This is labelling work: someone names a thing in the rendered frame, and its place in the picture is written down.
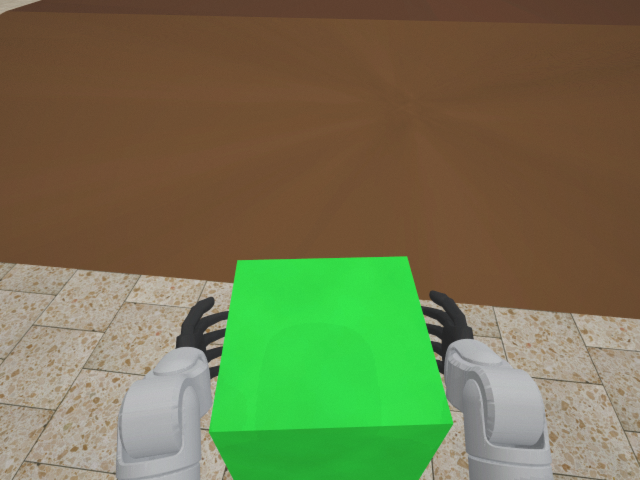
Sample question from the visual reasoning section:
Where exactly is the carton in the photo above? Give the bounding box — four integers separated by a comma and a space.
209, 256, 453, 480

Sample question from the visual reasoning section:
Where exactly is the left robot hand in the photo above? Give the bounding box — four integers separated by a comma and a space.
175, 297, 229, 380

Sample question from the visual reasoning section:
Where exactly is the right robot forearm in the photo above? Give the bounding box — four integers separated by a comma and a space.
444, 339, 554, 480

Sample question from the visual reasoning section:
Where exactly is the left robot forearm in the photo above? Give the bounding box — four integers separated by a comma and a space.
116, 347, 213, 480

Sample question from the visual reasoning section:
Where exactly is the right robot hand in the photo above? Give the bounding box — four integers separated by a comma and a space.
421, 290, 474, 375

